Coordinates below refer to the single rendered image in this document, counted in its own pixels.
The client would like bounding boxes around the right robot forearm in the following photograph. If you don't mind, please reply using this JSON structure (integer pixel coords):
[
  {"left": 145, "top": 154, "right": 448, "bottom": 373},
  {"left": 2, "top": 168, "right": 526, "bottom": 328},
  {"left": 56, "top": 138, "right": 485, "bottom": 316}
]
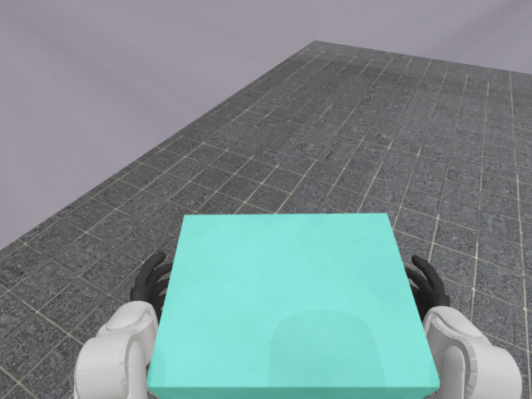
[{"left": 422, "top": 306, "right": 522, "bottom": 399}]

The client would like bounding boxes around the robot left hand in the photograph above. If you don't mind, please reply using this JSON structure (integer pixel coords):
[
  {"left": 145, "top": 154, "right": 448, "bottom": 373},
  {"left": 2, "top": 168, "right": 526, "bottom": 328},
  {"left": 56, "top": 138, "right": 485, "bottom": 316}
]
[{"left": 130, "top": 252, "right": 173, "bottom": 325}]

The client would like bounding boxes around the carton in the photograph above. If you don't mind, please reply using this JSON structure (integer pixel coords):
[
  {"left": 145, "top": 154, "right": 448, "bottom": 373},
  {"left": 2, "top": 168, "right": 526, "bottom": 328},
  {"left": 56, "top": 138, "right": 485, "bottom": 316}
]
[{"left": 146, "top": 213, "right": 440, "bottom": 399}]

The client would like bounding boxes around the robot right hand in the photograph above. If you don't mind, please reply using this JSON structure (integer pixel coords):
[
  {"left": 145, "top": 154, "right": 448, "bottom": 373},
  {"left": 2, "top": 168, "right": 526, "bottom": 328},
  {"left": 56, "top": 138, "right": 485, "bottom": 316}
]
[{"left": 404, "top": 254, "right": 450, "bottom": 323}]

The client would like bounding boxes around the left robot forearm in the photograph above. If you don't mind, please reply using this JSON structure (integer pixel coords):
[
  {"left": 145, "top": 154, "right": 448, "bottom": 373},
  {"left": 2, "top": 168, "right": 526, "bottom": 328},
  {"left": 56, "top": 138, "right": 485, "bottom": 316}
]
[{"left": 74, "top": 301, "right": 159, "bottom": 399}]

